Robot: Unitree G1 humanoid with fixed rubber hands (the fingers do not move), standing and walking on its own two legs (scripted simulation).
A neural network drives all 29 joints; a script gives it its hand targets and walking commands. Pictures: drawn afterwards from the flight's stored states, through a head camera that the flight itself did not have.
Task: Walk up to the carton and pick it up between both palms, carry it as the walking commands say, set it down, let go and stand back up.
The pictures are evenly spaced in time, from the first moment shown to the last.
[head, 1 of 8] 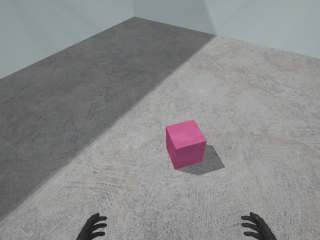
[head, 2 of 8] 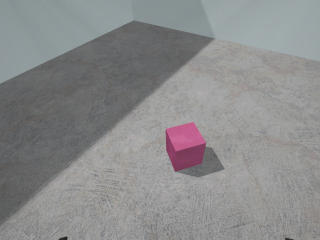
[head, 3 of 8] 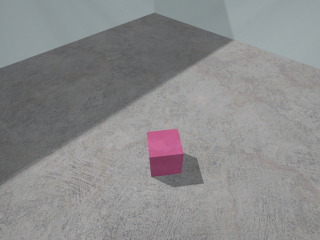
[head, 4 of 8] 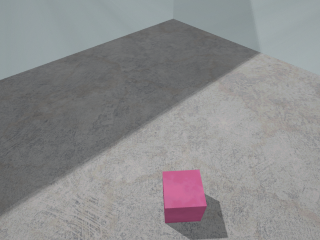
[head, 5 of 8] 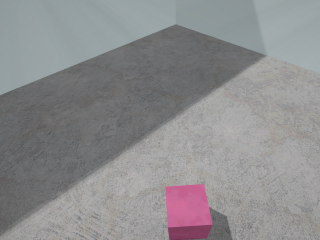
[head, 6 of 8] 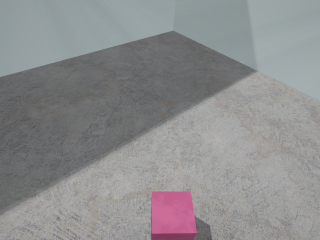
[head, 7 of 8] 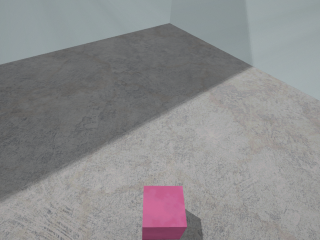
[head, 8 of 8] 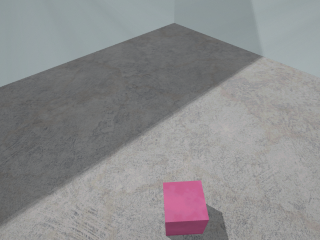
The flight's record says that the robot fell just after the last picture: no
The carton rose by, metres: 0.00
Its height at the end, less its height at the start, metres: +0.00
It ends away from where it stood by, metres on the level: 0.00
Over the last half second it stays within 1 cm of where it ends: yes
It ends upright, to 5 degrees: yes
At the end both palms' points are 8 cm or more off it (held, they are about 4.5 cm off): yes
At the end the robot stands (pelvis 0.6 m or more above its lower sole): yes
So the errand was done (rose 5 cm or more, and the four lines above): no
